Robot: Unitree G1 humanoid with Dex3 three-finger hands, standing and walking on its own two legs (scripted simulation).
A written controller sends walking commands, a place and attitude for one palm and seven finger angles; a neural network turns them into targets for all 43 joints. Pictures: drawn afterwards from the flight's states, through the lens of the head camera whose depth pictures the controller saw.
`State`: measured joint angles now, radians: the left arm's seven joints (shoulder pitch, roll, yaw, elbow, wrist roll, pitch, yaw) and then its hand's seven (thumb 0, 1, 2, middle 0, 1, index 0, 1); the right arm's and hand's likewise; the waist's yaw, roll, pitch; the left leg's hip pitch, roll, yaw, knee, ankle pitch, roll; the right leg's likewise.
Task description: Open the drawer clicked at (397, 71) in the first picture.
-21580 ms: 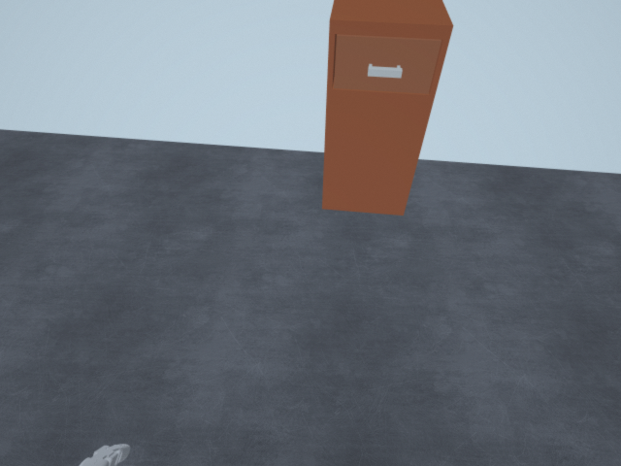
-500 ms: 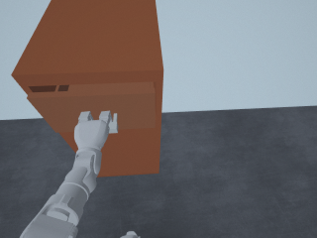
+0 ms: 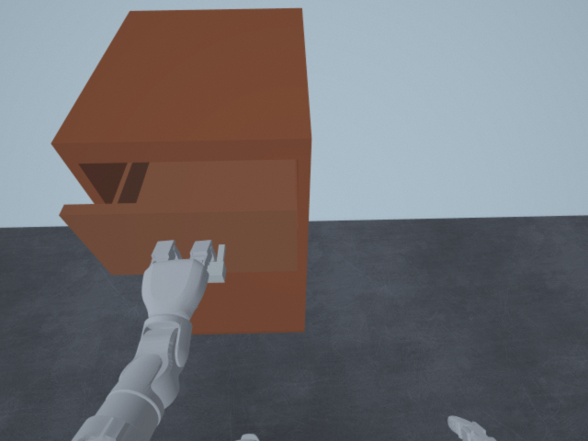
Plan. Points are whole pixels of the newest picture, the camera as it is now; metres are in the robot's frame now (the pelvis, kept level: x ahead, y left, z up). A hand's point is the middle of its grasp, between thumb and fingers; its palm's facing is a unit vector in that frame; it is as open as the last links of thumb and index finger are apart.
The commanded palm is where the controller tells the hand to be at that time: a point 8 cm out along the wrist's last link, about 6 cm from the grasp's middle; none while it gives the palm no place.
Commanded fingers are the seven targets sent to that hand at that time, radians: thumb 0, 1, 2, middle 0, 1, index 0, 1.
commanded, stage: pull the drawer open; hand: left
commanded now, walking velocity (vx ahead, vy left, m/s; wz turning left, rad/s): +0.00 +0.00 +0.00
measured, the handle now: (190, 261) +0.39 +0.18 -0.02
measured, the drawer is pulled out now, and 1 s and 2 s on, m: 0.10 0.21 0.30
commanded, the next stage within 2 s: open the thumb to release the handle in 1.82 s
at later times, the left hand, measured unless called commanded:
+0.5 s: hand (183, 333) +0.28 +0.17 -0.04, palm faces -0.02 -0.08 -1.00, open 5.7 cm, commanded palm +0.24 +0.18 +0.01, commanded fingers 0.00 0.90 0.90 -0.40 -1.35 -0.40 -1.35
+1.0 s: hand (177, 374) +0.23 +0.17 -0.04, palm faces -0.01 -0.11 -0.99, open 5.8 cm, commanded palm +0.18 +0.18 +0.01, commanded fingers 0.00 0.90 0.90 -0.40 -1.35 -0.40 -1.35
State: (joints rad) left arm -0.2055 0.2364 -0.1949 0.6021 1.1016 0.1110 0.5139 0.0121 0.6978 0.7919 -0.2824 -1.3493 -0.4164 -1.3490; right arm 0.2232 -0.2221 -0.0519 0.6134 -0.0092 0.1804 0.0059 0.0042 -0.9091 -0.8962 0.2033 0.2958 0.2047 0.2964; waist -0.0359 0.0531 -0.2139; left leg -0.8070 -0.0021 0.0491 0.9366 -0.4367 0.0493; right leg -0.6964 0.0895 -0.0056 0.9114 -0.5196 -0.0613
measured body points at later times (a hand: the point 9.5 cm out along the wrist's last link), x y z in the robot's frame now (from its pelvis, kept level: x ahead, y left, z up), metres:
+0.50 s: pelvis -0.01 -0.01 +0.00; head +0.03 -0.03 +0.45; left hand +0.28 +0.17 +0.01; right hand +0.13 -0.26 -0.12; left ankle +0.00 +0.09 -0.68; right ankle -0.05 -0.09 -0.68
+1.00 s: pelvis -0.01 -0.02 -0.01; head +0.03 -0.04 +0.44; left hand +0.22 +0.17 +0.01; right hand +0.17 -0.25 -0.11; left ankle +0.00 +0.09 -0.68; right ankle -0.05 -0.09 -0.68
